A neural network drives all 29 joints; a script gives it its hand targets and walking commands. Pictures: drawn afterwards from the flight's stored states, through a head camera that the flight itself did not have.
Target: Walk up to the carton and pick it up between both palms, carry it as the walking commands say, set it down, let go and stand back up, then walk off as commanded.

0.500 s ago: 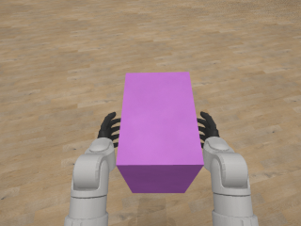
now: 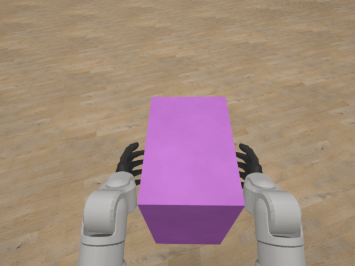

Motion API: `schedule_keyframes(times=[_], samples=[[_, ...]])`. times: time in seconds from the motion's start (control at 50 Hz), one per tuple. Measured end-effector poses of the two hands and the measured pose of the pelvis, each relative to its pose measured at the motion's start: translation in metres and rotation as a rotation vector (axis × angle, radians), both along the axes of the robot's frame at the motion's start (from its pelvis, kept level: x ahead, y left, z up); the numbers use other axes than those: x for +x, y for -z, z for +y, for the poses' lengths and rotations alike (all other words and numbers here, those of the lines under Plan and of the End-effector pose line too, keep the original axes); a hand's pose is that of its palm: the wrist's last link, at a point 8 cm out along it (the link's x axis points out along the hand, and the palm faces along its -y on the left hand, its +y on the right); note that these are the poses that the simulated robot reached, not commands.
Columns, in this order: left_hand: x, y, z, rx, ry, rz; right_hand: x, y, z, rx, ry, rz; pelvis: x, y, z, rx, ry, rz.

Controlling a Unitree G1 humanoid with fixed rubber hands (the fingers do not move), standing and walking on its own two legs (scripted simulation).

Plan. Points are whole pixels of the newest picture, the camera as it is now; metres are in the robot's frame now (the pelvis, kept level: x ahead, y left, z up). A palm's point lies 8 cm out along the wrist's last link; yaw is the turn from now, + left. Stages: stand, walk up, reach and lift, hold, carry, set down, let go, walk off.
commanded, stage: carry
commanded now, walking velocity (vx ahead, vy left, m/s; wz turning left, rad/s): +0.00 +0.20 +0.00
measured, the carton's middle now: (188, 175) +0.31 +0.00 +0.03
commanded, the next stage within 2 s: none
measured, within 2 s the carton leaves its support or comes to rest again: neither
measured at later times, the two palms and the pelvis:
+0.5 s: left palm (45, 206) +0.22 +0.28 +0.07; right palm (174, 201) +0.23 +0.03 +0.08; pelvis -0.05 +0.14 +0.00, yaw +0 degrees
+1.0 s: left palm out of the picture +0.18 +0.42 +0.08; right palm (96, 215) +0.19 +0.17 +0.09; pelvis -0.09 +0.29 +0.00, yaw +1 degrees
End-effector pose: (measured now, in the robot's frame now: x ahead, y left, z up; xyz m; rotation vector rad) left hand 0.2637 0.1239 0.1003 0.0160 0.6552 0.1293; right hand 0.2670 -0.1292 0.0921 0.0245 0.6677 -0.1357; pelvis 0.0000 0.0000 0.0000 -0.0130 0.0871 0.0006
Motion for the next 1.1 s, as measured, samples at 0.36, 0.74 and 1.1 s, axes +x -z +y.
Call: schedule_keyframes(times=[0.36,0.74,1.1], samples=[[-0.022,0.016,0.107,-0.051,0.002,-0.003,-0.023,0.002,0.107,-0.044,0.009,-0.002,-0.031,0.008,0.107,0.049,-0.008,-0.030],[-0.065,0.008,0.185,-0.002,0.016,0.054,-0.071,0.009,0.185,-0.012,0.006,0.054,-0.067,-0.006,0.189,0.044,-0.008,-0.026],[-0.096,0.023,0.327,-0.057,-0.057,0.057,-0.083,0.010,0.327,-0.056,-0.057,0.058,-0.096,0.001,0.309,0.003,-0.008,-0.033]])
